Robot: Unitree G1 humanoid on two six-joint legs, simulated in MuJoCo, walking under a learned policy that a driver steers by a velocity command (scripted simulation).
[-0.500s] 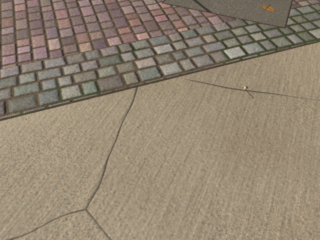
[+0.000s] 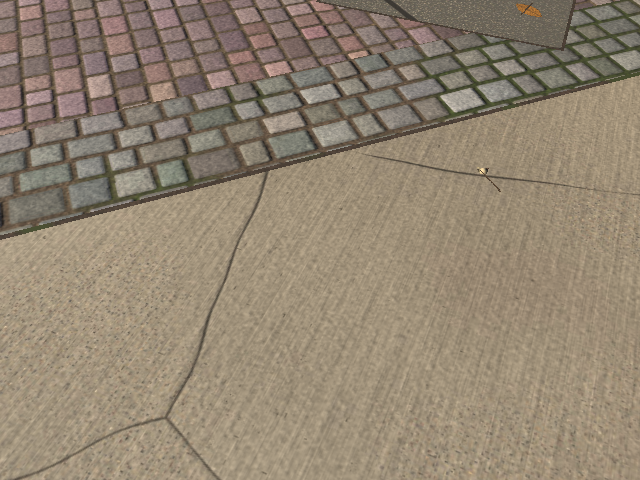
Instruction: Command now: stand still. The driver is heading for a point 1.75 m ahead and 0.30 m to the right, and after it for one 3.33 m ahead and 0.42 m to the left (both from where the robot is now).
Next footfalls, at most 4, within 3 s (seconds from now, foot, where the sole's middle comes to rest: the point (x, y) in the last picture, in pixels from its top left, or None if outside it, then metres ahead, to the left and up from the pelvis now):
1.14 left None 0.43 0.10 -0.77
1.68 right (394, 376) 0.75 -0.13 -0.77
2.22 left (296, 272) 1.05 0.10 -0.77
2.70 right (390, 292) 0.99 -0.14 -0.77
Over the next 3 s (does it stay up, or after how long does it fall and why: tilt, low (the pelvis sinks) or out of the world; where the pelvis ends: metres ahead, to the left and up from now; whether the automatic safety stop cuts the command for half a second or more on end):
stays up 0.96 -0.04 0.01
